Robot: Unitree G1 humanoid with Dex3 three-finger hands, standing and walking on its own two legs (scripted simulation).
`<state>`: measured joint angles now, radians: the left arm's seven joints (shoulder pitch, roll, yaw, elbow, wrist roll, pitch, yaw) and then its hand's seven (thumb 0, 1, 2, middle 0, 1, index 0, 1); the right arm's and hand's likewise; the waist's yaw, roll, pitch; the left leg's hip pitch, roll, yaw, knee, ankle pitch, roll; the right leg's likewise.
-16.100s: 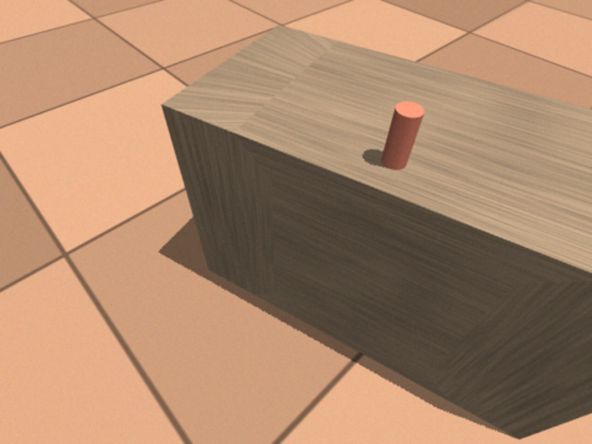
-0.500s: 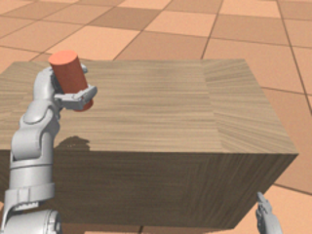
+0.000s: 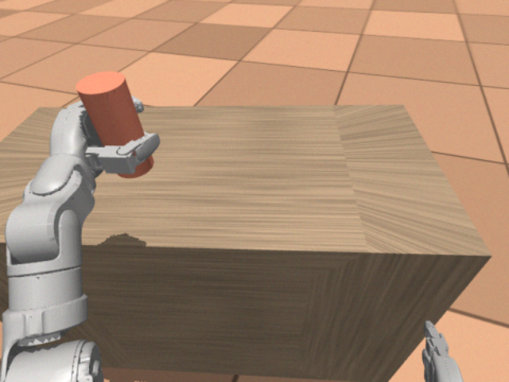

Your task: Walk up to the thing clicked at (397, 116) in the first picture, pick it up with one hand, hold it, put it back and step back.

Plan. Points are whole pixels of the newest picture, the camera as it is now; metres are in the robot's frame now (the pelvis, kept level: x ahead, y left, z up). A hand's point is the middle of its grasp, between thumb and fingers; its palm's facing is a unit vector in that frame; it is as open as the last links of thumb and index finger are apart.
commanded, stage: hold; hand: left
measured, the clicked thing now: (119, 128) +0.35 +0.18 +0.27
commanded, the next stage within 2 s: none
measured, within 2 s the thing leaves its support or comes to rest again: neither
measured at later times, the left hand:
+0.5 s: hand (124, 127) +0.35 +0.17 +0.27, palm faces +0.12 -0.99 +0.00, open 7.9 cm
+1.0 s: hand (123, 133) +0.33 +0.16 +0.28, palm faces +0.11 -0.99 -0.01, open 7.9 cm
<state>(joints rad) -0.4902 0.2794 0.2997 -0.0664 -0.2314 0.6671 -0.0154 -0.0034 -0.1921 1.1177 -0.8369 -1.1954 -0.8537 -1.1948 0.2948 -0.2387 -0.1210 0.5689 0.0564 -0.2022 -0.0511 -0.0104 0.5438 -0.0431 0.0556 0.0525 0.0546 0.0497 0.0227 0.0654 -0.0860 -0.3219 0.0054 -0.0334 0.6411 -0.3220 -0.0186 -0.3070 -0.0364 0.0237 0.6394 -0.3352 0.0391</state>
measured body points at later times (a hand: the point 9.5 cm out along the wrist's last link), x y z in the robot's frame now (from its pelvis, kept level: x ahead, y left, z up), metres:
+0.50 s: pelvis +0.00 +0.00 +0.00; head -0.03 -0.03 +0.45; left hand +0.33 +0.22 +0.28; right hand +0.17 -0.26 -0.07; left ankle +0.01 +0.13 -0.72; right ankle +0.00 -0.14 -0.72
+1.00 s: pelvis -0.01 +0.00 +0.00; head -0.05 -0.03 +0.45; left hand +0.31 +0.22 +0.28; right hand +0.16 -0.26 -0.07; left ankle +0.01 +0.13 -0.72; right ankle +0.00 -0.14 -0.72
